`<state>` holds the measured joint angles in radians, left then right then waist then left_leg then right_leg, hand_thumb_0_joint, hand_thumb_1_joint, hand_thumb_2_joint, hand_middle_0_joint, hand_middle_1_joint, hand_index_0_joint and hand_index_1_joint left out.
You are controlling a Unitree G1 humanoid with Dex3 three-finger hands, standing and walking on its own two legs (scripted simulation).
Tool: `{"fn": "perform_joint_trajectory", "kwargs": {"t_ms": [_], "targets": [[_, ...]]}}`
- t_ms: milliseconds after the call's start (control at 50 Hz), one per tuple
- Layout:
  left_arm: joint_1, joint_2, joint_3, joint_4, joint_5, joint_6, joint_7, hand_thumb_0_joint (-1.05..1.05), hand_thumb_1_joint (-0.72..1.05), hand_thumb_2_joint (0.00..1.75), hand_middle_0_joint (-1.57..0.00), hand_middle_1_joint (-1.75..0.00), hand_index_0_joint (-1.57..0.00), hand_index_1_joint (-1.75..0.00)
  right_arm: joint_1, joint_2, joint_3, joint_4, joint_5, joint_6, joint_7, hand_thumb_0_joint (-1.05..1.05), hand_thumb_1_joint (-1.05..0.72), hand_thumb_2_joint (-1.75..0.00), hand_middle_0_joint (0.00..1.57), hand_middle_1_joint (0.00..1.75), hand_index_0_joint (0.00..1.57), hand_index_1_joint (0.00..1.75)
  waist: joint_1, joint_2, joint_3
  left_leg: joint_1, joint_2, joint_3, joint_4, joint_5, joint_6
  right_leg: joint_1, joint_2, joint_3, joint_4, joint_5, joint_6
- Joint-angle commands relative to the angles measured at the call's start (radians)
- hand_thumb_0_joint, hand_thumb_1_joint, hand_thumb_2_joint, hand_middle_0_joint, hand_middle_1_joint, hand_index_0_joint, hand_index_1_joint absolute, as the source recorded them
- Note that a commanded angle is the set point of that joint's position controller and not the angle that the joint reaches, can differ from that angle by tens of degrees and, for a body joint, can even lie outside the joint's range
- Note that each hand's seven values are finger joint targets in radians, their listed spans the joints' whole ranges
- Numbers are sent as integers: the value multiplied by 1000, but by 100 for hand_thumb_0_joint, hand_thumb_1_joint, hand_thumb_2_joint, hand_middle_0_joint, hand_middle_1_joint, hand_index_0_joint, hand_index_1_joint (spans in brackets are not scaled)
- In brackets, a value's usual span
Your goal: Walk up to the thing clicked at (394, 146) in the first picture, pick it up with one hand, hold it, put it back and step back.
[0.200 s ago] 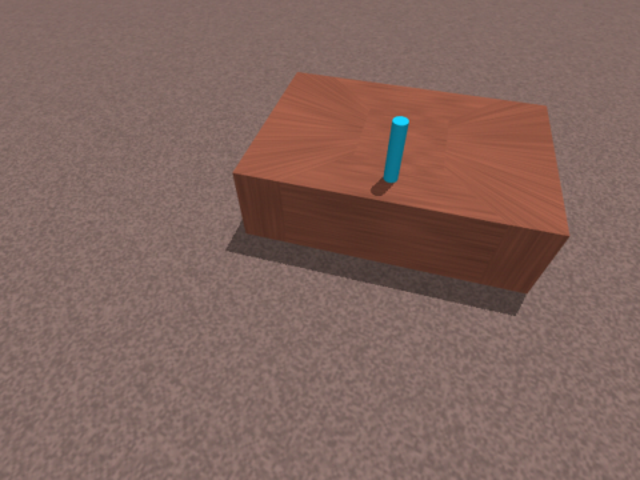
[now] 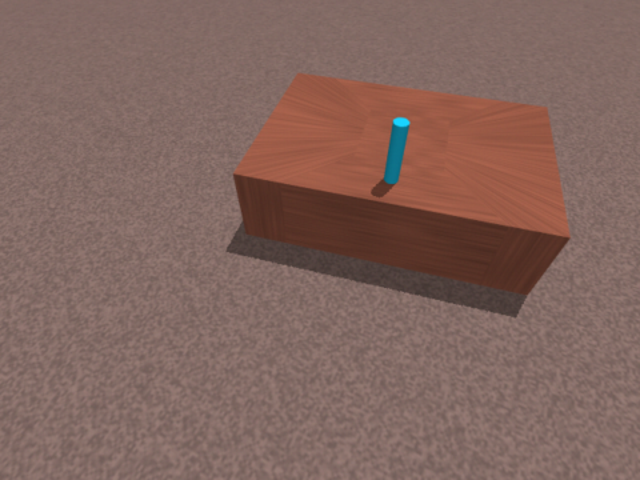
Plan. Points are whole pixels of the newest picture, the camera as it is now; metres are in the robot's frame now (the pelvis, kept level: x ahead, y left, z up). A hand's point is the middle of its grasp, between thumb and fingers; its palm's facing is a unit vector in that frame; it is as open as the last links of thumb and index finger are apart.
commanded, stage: stand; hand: left
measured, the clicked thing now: (395, 152) +1.13 -0.22 -0.34
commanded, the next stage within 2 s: walk up in 0.92 s
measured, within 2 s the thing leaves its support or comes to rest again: neither
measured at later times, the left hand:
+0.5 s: hand out of the picture +0.08 +0.25 -0.16, palm faces -0.03 -0.94 -0.34, open 7.4 cm
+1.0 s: hand out of the picture +0.08 +0.26 -0.15, palm faces -0.06 -0.94 -0.34, open 7.4 cm
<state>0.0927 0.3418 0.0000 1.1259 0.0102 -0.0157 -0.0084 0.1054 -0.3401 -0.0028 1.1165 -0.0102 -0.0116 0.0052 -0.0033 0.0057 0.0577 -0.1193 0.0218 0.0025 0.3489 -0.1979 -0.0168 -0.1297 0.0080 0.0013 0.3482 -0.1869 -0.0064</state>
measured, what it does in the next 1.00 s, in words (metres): stands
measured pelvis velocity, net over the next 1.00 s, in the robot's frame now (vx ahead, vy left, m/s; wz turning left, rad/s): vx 0.01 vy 0.00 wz -0.05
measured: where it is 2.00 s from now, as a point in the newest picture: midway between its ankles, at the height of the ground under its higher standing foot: (384, 438)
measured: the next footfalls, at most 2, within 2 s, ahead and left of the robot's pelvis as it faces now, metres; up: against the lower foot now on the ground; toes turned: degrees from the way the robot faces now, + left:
right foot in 1.22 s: +0.17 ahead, -0.22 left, +0.00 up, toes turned -12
left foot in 1.64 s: +0.35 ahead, -0.02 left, +0.00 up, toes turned -9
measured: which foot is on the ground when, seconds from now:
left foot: down 0.00-1.00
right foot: down 0.00-0.96, up 0.98-1.00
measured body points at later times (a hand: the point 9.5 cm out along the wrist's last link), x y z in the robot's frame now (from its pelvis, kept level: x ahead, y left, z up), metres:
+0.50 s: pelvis +0.00 +0.00 +0.00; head +0.02 +0.00 +0.45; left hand +0.08 +0.30 -0.13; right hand +0.08 -0.30 -0.13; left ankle +0.00 +0.13 -0.75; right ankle +0.00 -0.11 -0.75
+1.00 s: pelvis +0.01 +0.00 +0.00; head +0.01 +0.00 +0.45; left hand +0.08 +0.31 -0.13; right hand +0.08 -0.30 -0.13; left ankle +0.00 +0.13 -0.75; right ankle +0.00 -0.11 -0.73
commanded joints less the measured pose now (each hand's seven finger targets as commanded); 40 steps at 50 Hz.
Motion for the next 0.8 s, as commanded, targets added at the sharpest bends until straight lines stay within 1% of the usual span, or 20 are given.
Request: {"fn": "perform_joint_trajectory", "kwargs": {"t_ms": [0, 120, 160, 240, 280, 380, 480, 540, 600, 720, 760, 780], "targets": [[-34, 206, 36, -57, -4, -19, 16, 0, 90, 90, -20, -30, -20, -30, -35, -207, -33, -62, 1, -22, -14, 0, -90, -90, 20, 30, 20, 30, 6, 0, -86, 17, 108, -87, -56, 145, 40, 15, -128, 92, -52, 158, -22], [-42, 217, 40, -60, -4, -17, 17, 0, 90, 90, -20, -30, -20, -30, -29, -210, -35, -60, 0, -23, -15, 0, -90, -90, 20, 30, 20, 30, 4, -1, -89, 24, 110, -88, -59, 159, 37, 16, -128, 91, -47, 157, -23], [-34, 207, 37, -59, -2, -17, 17, 0, 90, 90, -20, -30, -20, -30, -35, -211, -35, -62, 1, -23, -15, 0, -90, -90, 20, 30, 20, 30, 6, 0, -95, 30, 112, -88, -53, 164, 41, 19, -130, 89, -49, 170, -21], [-33, 212, 37, -58, -5, -19, 18, 0, 90, 90, -20, -30, -20, -30, -26, -212, -35, -59, 1, -22, -14, 0, -90, -90, 20, 30, 20, 30, 2, -6, -89, 33, 110, -89, -55, 165, 38, 15, -129, 92, -56, 166, -20], [-33, 212, 37, -59, -2, -18, 18, 0, 90, 90, -20, -30, -20, -30, -33, -214, -38, -59, 2, -20, -15, 0, -90, -90, 20, 30, 20, 30, 5, -10, -88, 33, 109, -87, -54, 151, 37, 13, -128, 90, -60, 157, -19], [-28, 218, 40, -59, -1, -19, 19, 0, 90, 90, -20, -30, -20, -30, -25, -210, -35, -61, 3, -21, -14, 0, -90, -90, 20, 30, 20, 30, 3, -5, -103, 41, 111, -82, -51, 169, 43, 33, -137, 95, -55, 198, -22], [-23, 214, 39, -57, -3, -16, 18, 0, 90, 90, -20, -30, -20, -30, -30, -214, -34, -61, 2, -21, -16, 0, -90, -90, 20, 30, 20, 30, 7, 8, -87, 35, 113, -88, -58, 172, 41, 26, -131, 89, -56, 178, -19], [-27, 215, 39, -58, -4, -16, 17, 0, 90, 90, -20, -30, -20, -30, -22, -215, -34, -59, 2, -22, -16, 0, -90, -90, 20, 30, 20, 30, 5, -6, -78, 26, 111, -88, -65, 154, 38, 20, -132, 93, -65, 154, -20], [-24, 216, 38, -61, -1, -16, 17, 0, 90, 90, -20, -30, -20, -30, -26, -216, -36, -61, 1, -21, -16, 0, -90, -90, 20, 30, 20, 30, 5, -5, -94, 36, 113, -87, -63, 161, 40, 27, -133, 91, -59, 164, -21], [-25, 214, 37, -61, -3, -16, 17, 0, 90, 90, -20, -30, -20, -30, -24, -213, -34, -59, 1, -22, -15, 0, -90, -90, 20, 30, 20, 30, 5, 3, -87, 31, 112, -84, -65, 153, 41, 29, -137, 98, -65, 169, -22], [-28, 218, 40, -63, -2, -15, 17, 0, 90, 90, -20, -30, -20, -30, -23, -213, -34, -59, 1, -23, -15, 0, -90, -90, 20, 30, 20, 30, 5, 4, -93, 31, 112, -85, -68, 170, 40, 39, -138, 96, -58, 181, -23], [-18, 215, 38, -61, -3, -15, 16, 0, 90, 90, -20, -30, -20, -30, -27, -218, -35, -58, 2, -24, -14, 0, -90, -90, 20, 30, 20, 30, 9, 6, -93, 44, 113, -86, -67, 174, 40, 32, -135, 94, -55, 176, -23]]}}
